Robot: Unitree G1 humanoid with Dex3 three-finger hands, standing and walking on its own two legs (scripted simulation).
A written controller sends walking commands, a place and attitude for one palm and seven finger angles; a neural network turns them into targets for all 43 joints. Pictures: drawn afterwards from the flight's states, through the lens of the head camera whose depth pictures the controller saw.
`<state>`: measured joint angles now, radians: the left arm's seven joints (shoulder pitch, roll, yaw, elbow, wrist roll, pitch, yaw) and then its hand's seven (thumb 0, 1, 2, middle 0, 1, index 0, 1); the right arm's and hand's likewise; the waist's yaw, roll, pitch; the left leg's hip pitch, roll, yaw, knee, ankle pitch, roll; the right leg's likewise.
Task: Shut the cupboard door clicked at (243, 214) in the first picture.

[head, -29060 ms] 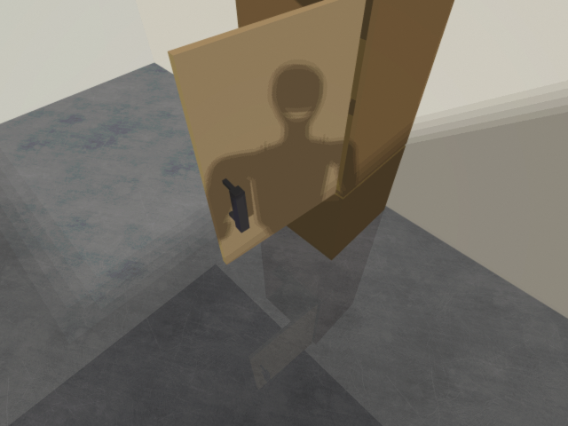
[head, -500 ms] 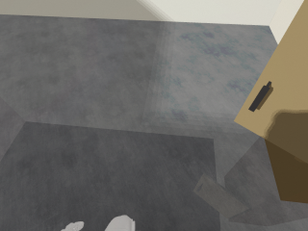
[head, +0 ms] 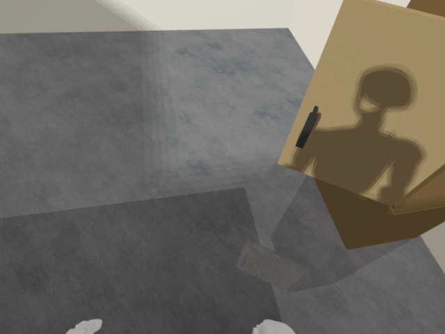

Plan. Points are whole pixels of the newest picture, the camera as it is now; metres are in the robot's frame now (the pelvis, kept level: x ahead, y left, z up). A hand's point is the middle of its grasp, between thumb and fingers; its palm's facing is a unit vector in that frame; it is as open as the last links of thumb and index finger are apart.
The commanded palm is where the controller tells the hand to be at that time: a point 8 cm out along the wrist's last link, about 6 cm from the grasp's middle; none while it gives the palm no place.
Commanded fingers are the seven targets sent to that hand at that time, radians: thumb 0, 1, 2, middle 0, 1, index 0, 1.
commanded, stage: turn to face it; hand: left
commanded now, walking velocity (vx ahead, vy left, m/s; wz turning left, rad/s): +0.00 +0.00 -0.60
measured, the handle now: (307, 126) +0.69 -0.22 -0.10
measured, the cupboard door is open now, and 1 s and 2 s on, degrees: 56 56 56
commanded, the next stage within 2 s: take the last steps up to it in 0.58 s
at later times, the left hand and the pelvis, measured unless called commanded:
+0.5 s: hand (156, 325) +0.15 +0.14 -0.17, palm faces -0.19 -0.96 -0.20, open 7.4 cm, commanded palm none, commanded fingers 0.00 0.90 0.90 -0.20 -0.30 -0.20 -0.30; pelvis +0.03 -0.03 -0.01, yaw -13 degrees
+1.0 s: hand (185, 284) +0.23 +0.09 -0.16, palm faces -0.43 -0.88 -0.21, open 7.4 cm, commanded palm none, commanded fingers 0.00 0.90 0.90 -0.20 -0.30 -0.20 -0.30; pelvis +0.06 -0.06 +0.00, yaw -24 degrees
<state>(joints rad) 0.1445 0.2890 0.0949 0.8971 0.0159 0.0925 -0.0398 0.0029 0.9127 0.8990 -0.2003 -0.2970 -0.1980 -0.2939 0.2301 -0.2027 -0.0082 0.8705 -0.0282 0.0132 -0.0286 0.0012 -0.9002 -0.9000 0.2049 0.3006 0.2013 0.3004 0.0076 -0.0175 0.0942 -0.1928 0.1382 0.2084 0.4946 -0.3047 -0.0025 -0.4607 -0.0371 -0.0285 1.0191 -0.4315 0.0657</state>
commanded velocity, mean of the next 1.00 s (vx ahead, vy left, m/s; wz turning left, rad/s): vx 0.09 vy -0.05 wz -0.31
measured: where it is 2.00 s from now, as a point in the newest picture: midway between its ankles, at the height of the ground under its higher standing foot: outside the picture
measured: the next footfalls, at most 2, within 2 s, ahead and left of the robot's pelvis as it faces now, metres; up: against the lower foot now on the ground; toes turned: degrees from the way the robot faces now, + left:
right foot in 0.14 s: +0.04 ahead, -0.15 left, +0.00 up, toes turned -10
left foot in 0.56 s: +0.12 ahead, +0.08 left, +0.00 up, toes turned -12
